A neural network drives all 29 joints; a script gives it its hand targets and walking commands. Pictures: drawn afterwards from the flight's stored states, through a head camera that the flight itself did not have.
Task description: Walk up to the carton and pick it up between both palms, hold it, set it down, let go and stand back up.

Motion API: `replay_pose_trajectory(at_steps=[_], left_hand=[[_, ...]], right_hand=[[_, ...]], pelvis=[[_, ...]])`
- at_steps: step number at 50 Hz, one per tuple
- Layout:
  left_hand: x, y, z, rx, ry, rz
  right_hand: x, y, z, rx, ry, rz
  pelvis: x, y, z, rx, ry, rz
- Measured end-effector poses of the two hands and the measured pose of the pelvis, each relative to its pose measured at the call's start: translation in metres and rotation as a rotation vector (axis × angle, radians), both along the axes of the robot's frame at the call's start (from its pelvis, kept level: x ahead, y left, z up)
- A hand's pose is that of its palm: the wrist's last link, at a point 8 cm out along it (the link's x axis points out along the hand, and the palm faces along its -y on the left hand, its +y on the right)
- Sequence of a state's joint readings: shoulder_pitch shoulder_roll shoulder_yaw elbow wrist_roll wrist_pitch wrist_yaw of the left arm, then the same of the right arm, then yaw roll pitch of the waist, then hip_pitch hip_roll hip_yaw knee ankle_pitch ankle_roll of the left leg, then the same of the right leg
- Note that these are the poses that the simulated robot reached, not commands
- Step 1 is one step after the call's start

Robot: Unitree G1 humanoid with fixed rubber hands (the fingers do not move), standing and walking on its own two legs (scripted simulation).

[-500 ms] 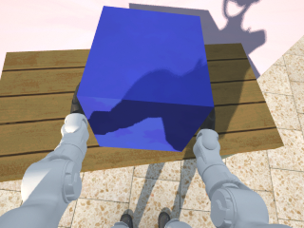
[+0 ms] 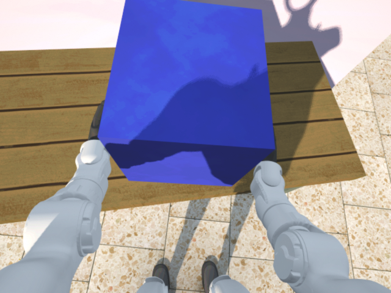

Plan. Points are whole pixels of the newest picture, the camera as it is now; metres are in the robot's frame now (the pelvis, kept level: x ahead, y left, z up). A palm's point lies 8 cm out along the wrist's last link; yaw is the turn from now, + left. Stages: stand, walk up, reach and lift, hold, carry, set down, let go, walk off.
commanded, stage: set down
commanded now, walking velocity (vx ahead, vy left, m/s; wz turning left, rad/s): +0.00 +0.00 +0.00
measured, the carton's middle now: (187, 105) +0.50 -0.01 -0.04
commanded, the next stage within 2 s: none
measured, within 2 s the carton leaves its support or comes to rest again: neither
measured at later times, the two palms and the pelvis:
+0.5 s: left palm (80, 135) +0.43 +0.21 -0.02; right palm (280, 153) +0.37 -0.19 -0.01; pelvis -0.03 +0.01 +0.00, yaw -1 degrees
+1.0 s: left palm (64, 175) +0.35 +0.24 -0.03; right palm (288, 194) +0.29 -0.20 -0.03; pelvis -0.07 +0.02 -0.01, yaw -1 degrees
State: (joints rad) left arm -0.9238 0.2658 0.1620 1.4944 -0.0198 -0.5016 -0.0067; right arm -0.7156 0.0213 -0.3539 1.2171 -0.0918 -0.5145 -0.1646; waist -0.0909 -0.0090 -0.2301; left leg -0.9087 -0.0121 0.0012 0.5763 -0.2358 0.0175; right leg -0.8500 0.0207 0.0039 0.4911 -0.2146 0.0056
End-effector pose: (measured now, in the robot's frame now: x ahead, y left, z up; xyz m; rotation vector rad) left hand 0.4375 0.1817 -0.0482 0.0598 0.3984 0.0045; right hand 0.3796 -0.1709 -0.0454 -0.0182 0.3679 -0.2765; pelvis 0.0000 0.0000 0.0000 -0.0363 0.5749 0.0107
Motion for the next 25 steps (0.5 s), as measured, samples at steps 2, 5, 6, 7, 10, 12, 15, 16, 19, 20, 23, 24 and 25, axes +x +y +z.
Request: replay_pose_trajectory(at_steps=[2, 5, 6, 7, 10, 12, 15, 16, 19, 20, 23, 24, 25], left_hand=[[0.000, 0.001, -0.001, -0.001, -0.006, -0.006], [-0.002, 0.002, -0.002, -0.004, -0.005, -0.012], [-0.002, 0.003, -0.002, -0.006, -0.005, -0.013], [-0.003, 0.005, -0.003, -0.007, -0.003, -0.011], [-0.006, 0.010, -0.002, 0.004, 0.003, -0.007], [-0.005, 0.014, 0.001, 0.012, -0.004, 0.000], [-0.003, 0.020, 0.011, 0.019, -0.035, 0.016], [-0.002, 0.023, 0.015, 0.025, -0.046, 0.017], [-0.004, 0.027, 0.023, 0.048, -0.058, 0.007], [-0.005, 0.028, 0.025, 0.050, -0.061, 0.004], [-0.009, 0.030, 0.030, 0.044, -0.063, 0.004], [-0.010, 0.030, 0.030, 0.039, -0.062, 0.001], [-0.012, 0.030, 0.031, 0.034, -0.061, -0.003]], right_hand=[[0.000, 0.000, 0.001, -0.009, -0.005, -0.001], [0.000, 0.000, 0.002, -0.022, -0.006, -0.001], [0.000, 0.001, 0.003, -0.026, -0.007, -0.001], [-0.001, 0.001, 0.004, -0.030, -0.007, -0.001], [0.000, 0.001, 0.009, -0.040, -0.016, 0.001], [0.001, 0.001, 0.013, -0.044, -0.028, 0.009], [0.003, -0.001, 0.021, -0.052, -0.052, 0.010], [0.003, -0.002, 0.024, -0.051, -0.060, 0.009], [0.001, -0.006, 0.031, -0.051, -0.081, 0.001], [-0.001, -0.008, 0.032, -0.048, -0.084, -0.006], [-0.005, -0.014, 0.035, -0.041, -0.085, -0.022], [-0.007, -0.015, 0.035, -0.042, -0.083, -0.023], [-0.010, -0.016, 0.036, -0.044, -0.078, -0.022]], pelvis=[[-0.001, 0.002, -0.001, -0.003, 0.016, -0.001], [-0.005, 0.005, -0.003, -0.008, 0.022, -0.001], [-0.006, 0.006, -0.003, -0.010, 0.023, -0.001], [-0.007, 0.008, -0.003, -0.011, 0.022, -0.001], [-0.010, 0.010, -0.003, -0.015, 0.018, -0.001], [-0.013, 0.012, -0.004, -0.017, 0.018, -0.001], [-0.016, 0.013, -0.004, -0.019, 0.013, 0.000], [-0.018, 0.014, -0.004, -0.020, 0.012, 0.000], [-0.021, 0.014, -0.004, -0.020, 0.007, 0.000], [-0.022, 0.014, -0.004, -0.020, 0.006, 0.000], [-0.026, 0.014, -0.004, -0.020, -0.001, 0.000], [-0.028, 0.014, -0.004, -0.020, -0.003, 0.000], [-0.029, 0.014, -0.004, -0.020, -0.005, 0.000]])
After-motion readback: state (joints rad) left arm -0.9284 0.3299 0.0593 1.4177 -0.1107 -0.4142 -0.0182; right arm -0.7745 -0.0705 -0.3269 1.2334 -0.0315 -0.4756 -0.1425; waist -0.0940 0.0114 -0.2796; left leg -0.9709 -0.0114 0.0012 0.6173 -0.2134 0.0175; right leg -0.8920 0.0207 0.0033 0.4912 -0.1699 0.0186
